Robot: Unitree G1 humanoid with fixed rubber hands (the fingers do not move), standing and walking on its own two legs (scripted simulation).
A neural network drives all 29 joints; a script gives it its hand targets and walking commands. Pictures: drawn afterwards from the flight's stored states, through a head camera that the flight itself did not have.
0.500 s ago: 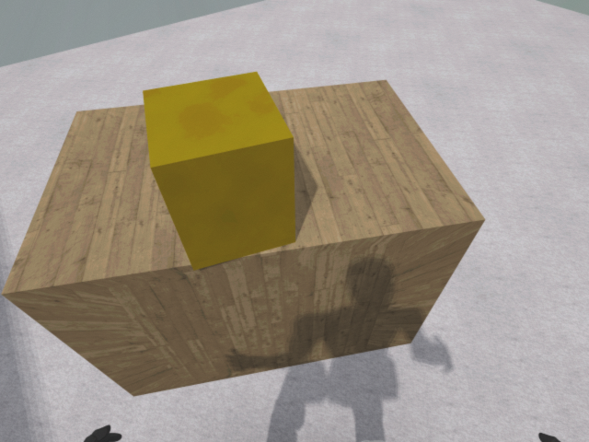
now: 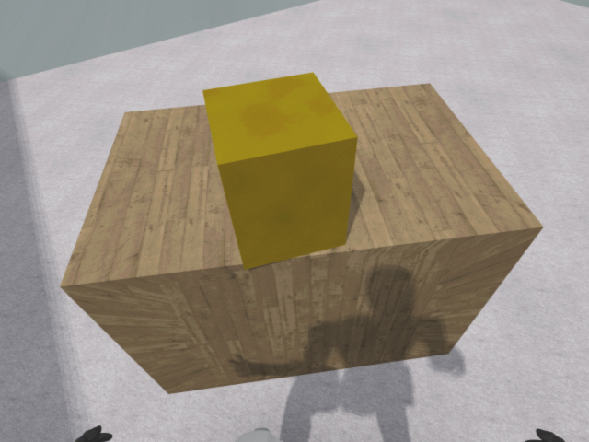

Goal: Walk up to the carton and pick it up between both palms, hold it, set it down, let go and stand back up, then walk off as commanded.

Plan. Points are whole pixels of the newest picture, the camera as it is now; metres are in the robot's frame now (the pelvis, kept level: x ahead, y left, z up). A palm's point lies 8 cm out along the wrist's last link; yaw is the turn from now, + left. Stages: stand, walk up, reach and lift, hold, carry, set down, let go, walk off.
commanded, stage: walk up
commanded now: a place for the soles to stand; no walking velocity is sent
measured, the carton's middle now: (278, 172) +0.56 +0.05 +0.05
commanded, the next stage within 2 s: none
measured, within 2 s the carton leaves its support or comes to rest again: neither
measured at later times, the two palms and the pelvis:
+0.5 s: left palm (74, 425) +0.18 +0.34 -0.07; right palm out of the picture +0.08 -0.31 -0.06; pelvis +0.07 +0.03 +0.02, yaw -3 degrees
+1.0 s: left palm (94, 397) +0.22 +0.32 -0.06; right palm out of the picture +0.12 -0.33 -0.08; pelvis +0.10 +0.01 +0.01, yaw -2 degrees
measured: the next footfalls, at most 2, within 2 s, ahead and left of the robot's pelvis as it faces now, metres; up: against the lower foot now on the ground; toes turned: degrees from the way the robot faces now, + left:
right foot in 0.56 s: +0.18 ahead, -0.14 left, +0.00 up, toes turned +3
left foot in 0.82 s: +0.15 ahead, +0.13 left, +0.00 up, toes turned -3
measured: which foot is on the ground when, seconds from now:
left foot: down 0.00-0.58, up 0.60-0.80, down 0.82-1.00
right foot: down 0.00-0.00, up 0.02-0.54, down 0.56-1.00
